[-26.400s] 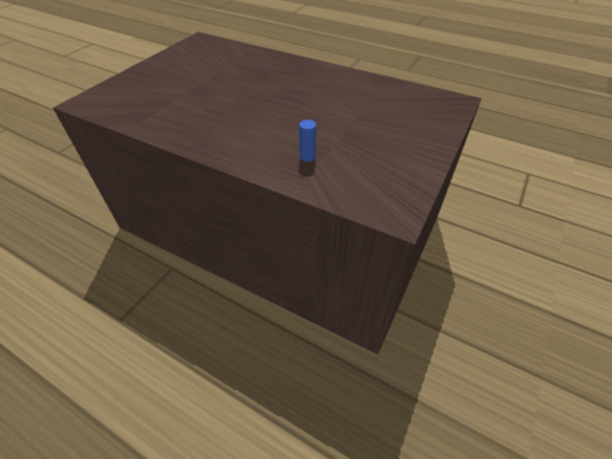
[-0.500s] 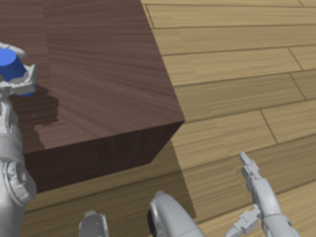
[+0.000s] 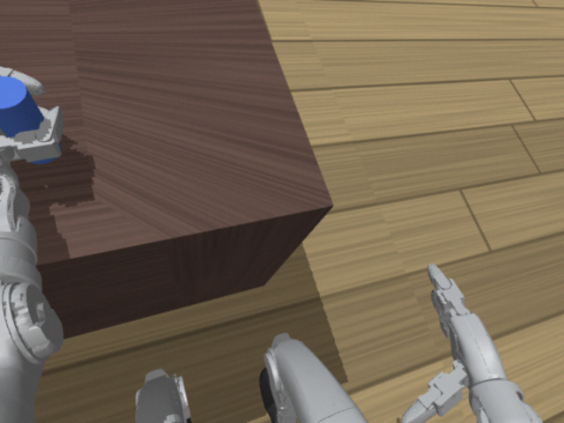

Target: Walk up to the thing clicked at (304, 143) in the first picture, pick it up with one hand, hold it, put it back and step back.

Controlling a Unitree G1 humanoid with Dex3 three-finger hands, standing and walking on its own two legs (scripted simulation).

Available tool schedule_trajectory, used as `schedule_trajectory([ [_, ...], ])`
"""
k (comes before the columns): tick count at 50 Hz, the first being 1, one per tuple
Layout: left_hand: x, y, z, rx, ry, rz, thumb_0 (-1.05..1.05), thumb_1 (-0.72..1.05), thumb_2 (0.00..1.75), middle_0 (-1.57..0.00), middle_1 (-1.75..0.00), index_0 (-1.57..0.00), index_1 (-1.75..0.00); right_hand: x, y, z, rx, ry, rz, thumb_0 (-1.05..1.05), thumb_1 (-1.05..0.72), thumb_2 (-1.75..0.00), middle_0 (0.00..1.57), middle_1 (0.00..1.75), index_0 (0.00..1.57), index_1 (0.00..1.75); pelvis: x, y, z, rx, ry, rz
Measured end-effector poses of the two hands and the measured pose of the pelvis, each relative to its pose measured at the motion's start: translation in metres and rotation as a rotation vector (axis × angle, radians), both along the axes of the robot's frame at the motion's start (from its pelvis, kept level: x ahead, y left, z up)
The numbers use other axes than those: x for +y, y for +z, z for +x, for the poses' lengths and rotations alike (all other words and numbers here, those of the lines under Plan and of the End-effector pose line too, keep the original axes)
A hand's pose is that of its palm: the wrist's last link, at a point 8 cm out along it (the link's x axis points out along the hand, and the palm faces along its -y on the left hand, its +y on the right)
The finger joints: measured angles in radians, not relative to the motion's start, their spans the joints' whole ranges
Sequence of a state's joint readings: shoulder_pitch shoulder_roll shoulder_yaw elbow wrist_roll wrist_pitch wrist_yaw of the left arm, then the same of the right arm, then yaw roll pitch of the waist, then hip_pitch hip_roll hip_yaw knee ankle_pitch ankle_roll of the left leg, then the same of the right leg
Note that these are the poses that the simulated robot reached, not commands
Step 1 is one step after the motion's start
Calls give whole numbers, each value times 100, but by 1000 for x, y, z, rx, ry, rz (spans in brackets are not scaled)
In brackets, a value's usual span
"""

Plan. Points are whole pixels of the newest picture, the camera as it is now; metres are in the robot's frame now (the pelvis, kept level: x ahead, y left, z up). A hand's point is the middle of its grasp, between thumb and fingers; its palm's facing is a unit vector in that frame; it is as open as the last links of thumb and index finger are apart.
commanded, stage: loosen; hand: left
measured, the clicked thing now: (24, 124) +0.55 +0.20 +0.02
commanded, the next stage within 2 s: open in 0.04 s
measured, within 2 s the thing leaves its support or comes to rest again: neither
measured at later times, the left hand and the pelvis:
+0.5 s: hand (37, 120) +0.56 +0.19 +0.02, palm faces +0.16 -0.99 +0.01, open 11.4 cm; pelvis +0.00 +0.00 +0.00, yaw +0 degrees
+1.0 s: hand out of the picture +0.57 +0.24 +0.11, palm faces +0.19 -0.98 -0.02, open 17.2 cm; pelvis +0.01 +0.00 +0.03, yaw +0 degrees
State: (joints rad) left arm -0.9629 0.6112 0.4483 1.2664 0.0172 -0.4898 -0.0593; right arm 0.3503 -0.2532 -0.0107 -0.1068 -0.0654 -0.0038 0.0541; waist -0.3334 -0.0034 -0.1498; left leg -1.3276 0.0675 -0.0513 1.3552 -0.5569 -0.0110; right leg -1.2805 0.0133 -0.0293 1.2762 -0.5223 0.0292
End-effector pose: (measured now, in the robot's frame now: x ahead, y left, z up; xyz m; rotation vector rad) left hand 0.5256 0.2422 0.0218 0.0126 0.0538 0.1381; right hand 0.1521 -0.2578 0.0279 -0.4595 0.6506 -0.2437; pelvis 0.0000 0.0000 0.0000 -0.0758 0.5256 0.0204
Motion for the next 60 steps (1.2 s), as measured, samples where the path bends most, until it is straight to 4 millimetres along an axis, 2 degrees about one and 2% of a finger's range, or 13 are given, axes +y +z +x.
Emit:
schedule_trajectory([
  [5,2,-1,-1,-4,21,-20,-2,-4,116,-94,-120,-98,-120,1,2,0,-10,6,-3,-1,51,-5,6,5,6,5,0,-1,-1,0,1,0],
  [13,-1,-4,0,-4,9,-23,-1,-11,82,-98,-102,-102,-101,0,1,-4,-2,0,-14,-1,51,-5,6,5,6,5,0,-4,-3,3,1,-3],
  [21,-2,-6,1,1,19,-23,-1,-22,54,-81,-74,-83,-73,-1,2,-7,-4,-9,-16,-1,51,-5,6,5,6,5,0,-4,-4,3,-3,-3],
  [36,1,-3,3,-3,26,-20,-1,-39,24,-38,-33,-39,-32,-6,6,-4,-4,-17,-27,-1,51,-5,6,6,6,5,-2,-2,-1,3,-5,2],
  [42,13,23,7,-38,40,-16,-1,-45,14,-22,-19,-22,-18,-9,18,-2,-14,-37,-33,-1,51,-6,6,6,6,5,-2,6,2,-16,-6,5],
  [47,33,64,9,-56,56,3,-2,-51,8,-13,-11,-14,-10,-6,21,-1,-5,-57,0,-1,51,-6,6,5,6,5,-1,19,8,-45,-3,5],
  [53,53,112,6,-39,44,30,-2,-55,3,-9,-5,-10,-5,6,9,2,34,-58,89,-1,51,-6,6,5,6,5,3,35,15,-77,1,3],
  [57,54,127,-1,6,13,64,-2,-57,2,-7,-4,-8,-3,20,1,9,55,-34,160,-1,52,-5,6,6,6,5,5,43,18,-96,2,8],
  [60,56,130,-9,91,27,131,-2,-58,3,-7,-5,-8,-5,25,4,11,67,-29,200,-1,52,-6,6,6,6,5,7,52,22,-119,-2,15],
])
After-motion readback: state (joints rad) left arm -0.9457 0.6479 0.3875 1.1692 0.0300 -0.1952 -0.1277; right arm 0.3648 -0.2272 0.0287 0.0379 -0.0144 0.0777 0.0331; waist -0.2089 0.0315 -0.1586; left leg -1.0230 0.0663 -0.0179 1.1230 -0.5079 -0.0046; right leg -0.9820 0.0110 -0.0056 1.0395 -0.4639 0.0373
